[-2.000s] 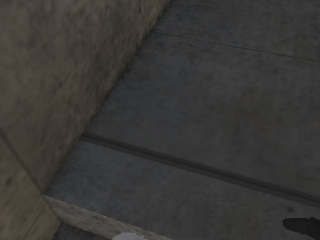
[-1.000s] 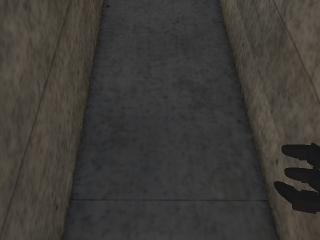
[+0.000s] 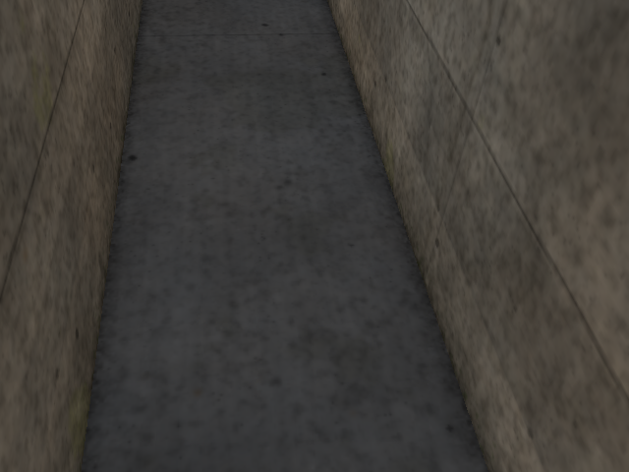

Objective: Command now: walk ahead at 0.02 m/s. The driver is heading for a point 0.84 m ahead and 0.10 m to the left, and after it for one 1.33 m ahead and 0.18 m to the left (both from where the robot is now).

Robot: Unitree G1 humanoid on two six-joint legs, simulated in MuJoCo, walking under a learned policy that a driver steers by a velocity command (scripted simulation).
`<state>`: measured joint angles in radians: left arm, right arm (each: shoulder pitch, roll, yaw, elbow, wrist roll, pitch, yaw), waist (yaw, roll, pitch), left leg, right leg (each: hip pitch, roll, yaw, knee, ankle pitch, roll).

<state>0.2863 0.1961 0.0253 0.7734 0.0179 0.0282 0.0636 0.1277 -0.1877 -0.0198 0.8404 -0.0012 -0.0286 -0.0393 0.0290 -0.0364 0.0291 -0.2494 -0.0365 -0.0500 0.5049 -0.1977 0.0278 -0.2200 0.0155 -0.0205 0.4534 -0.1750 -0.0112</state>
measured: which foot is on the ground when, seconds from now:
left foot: down 0.00-0.50, up 0.52-0.76, down 0.78-1.00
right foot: down 0.00-0.78, up 0.80-1.00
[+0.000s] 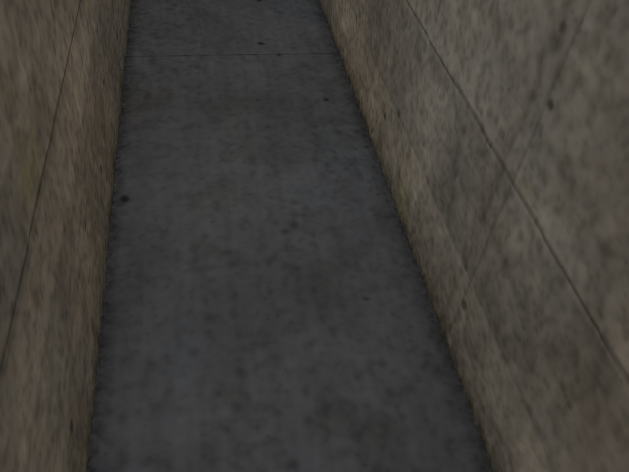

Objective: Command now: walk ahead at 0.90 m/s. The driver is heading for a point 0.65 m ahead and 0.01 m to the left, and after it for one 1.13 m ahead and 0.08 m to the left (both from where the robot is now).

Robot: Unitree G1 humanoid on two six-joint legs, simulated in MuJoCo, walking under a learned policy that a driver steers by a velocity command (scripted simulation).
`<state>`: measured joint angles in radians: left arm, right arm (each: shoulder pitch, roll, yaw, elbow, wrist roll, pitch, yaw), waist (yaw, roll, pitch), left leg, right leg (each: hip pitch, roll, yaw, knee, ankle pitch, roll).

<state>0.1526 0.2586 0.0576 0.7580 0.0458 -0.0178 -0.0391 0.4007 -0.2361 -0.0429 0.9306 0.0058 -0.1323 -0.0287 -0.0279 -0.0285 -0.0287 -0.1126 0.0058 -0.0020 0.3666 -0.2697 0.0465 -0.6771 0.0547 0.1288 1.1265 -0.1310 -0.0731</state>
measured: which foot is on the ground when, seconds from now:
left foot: down 0.00-0.32, up 0.34-0.72, down 0.74-1.00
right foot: up 0.00-0.28, down 0.30-0.74, up 0.76-1.00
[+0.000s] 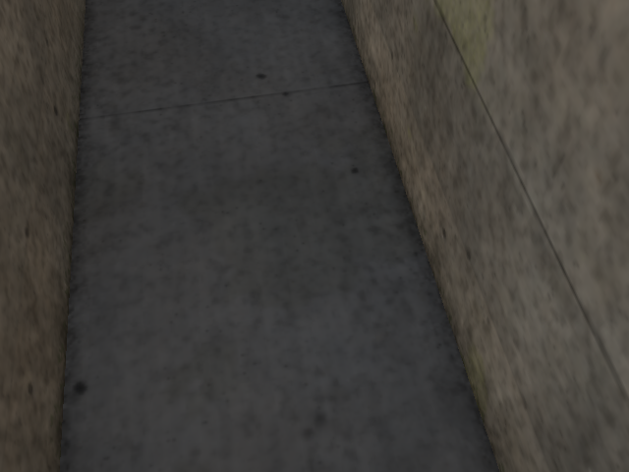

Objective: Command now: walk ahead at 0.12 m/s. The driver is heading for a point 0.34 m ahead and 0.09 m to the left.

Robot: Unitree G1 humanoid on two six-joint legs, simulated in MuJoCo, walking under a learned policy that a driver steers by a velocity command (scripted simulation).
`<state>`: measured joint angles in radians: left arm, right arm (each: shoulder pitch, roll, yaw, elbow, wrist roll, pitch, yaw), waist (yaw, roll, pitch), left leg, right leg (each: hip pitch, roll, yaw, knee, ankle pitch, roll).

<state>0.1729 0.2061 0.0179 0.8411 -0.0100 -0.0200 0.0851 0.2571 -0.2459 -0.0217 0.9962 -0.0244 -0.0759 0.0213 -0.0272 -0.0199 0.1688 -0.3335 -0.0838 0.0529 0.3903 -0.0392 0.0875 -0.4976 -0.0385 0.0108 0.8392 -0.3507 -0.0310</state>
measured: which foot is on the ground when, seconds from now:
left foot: down 0.00-1.00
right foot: up 0.00-0.08, down 0.10-1.00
